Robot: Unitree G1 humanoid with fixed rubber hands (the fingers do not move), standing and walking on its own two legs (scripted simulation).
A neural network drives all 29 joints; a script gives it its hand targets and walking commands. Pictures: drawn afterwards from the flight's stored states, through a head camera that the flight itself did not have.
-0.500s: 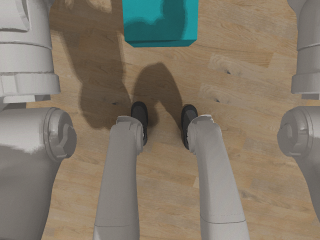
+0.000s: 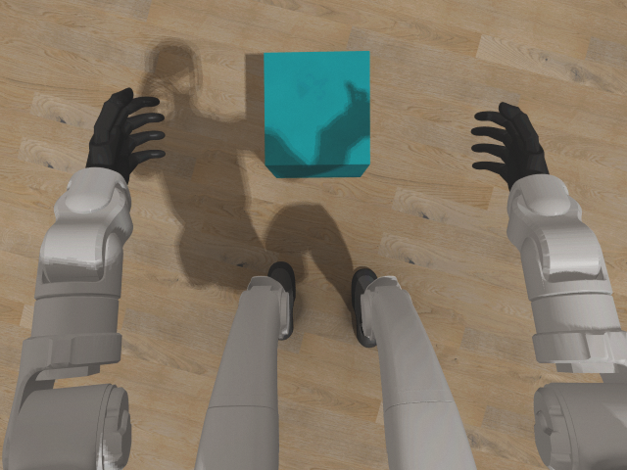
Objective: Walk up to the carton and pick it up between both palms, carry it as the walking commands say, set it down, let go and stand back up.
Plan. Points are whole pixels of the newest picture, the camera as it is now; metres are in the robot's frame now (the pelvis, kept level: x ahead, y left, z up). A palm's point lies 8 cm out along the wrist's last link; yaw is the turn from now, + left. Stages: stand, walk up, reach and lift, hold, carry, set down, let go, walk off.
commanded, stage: let go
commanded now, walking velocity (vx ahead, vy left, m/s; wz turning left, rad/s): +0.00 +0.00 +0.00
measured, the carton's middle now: (317, 122) +0.60 +0.01 -0.58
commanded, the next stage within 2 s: stand in 0.96 s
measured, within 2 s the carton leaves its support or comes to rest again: neither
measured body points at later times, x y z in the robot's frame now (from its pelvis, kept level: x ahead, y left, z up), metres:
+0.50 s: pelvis +0.08 +0.00 +0.07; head +0.15 +0.00 +0.51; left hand +0.28 +0.26 -0.01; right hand +0.27 -0.22 -0.02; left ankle +0.12 +0.12 -0.65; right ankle +0.10 -0.11 -0.65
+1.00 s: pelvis +0.12 -0.01 +0.08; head +0.15 -0.02 +0.53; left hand +0.27 +0.26 +0.02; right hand +0.29 -0.24 +0.00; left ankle +0.12 +0.12 -0.65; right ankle +0.10 -0.11 -0.65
